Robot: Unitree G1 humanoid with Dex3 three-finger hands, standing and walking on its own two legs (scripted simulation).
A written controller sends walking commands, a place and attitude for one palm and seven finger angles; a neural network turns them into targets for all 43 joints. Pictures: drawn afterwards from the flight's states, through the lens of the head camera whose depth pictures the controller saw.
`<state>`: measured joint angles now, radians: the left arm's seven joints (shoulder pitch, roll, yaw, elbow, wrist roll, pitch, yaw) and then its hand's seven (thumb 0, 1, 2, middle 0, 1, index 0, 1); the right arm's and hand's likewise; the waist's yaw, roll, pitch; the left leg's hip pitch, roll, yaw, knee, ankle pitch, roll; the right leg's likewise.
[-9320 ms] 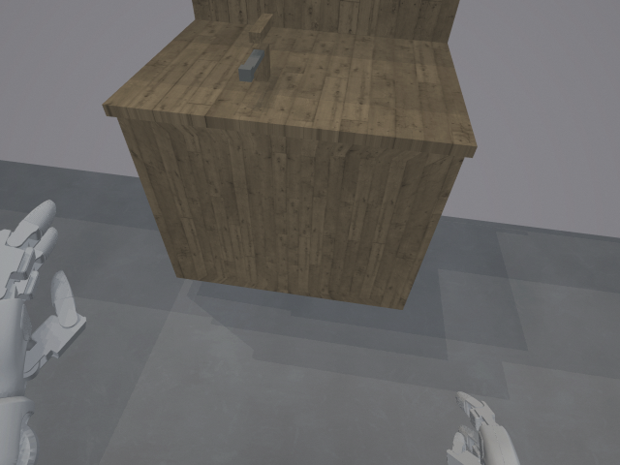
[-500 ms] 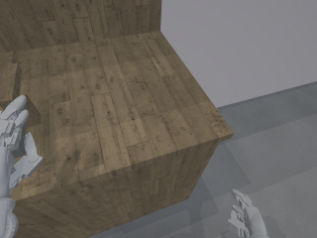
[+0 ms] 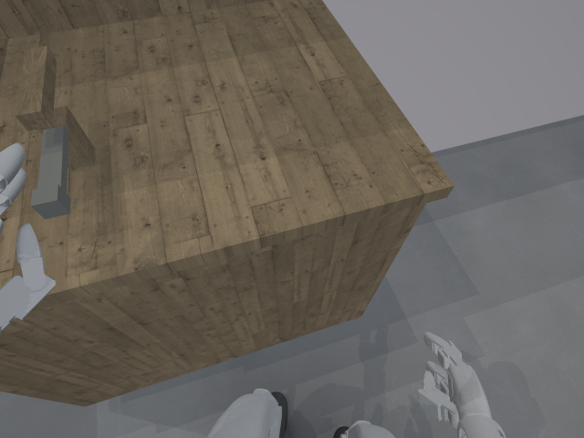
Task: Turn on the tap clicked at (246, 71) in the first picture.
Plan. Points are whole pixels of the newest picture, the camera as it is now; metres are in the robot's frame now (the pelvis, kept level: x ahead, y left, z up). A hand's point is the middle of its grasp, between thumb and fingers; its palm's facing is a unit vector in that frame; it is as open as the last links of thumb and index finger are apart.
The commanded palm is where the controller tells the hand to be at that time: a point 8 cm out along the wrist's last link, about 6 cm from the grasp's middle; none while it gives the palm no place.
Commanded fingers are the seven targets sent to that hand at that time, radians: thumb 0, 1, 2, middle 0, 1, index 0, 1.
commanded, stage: shuffle to correct the standing spot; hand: left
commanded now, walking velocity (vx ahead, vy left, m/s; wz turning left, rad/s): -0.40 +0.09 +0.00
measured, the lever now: (51, 201) +0.33 +0.33 +0.12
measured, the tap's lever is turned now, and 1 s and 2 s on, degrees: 0 0 0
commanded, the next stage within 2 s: come to a stop and stand still in 0.14 s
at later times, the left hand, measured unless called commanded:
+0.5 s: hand out of the picture +0.12 +0.25 +0.18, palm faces +0.29 -0.82 -0.49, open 7.4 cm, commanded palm +0.08 +0.30 +0.19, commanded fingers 0.00 0.90 0.90 -0.20 -0.30 -0.20 -0.30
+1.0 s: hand out of the picture +0.12 +0.29 +0.19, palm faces +0.39 -0.81 -0.44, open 7.4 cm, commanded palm +0.05 +0.31 +0.19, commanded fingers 0.00 0.90 0.90 -0.20 -0.30 -0.20 -0.30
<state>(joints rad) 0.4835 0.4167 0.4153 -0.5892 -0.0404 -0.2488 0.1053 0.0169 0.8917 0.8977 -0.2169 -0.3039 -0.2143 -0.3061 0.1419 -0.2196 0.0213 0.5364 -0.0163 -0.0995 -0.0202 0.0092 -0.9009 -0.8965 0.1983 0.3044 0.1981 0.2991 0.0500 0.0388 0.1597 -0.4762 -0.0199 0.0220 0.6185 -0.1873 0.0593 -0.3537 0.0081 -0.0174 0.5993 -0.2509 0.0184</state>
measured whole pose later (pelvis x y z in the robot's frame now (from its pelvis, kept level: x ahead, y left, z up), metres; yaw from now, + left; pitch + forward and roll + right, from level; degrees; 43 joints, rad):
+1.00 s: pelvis -0.12 +0.03 +0.00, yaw -2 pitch -3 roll +1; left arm 0.27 0.47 0.39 -0.36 -0.03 -0.18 0.08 0.01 0.89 0.90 -0.22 -0.30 -0.22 -0.31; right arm 0.21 -0.20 0.01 0.64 -0.01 -0.13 -0.05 0.01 -0.90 -0.90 0.20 0.30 0.20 0.30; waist 0.05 -0.02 0.06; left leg -0.26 0.01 0.03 0.65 -0.34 0.00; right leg -0.37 0.00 -0.04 0.62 -0.19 -0.04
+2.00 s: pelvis -0.08 +0.06 +0.02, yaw -3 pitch -2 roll -1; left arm 0.39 0.33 0.33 -0.40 -0.04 -0.19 0.11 0.02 0.89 0.90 -0.21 -0.30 -0.21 -0.31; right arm 0.22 -0.18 0.04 0.56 -0.01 -0.08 -0.03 0.01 -0.90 -0.90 0.20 0.30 0.20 0.30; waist 0.04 -0.01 0.03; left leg -0.12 -0.01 0.05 0.43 -0.28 0.03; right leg -0.23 0.00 -0.01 0.38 -0.12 0.01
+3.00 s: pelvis -0.07 +0.07 +0.02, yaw -3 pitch -1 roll -1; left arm 0.40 0.36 0.34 -0.43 -0.03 -0.22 0.09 0.01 0.89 0.90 -0.21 -0.30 -0.21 -0.31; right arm 0.18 -0.18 0.03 0.54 0.00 -0.13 -0.02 0.01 -0.90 -0.90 0.20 0.30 0.20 0.30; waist 0.02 -0.04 0.06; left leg -0.12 -0.01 0.05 0.44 -0.31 0.04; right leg -0.22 0.00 -0.01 0.39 -0.15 0.01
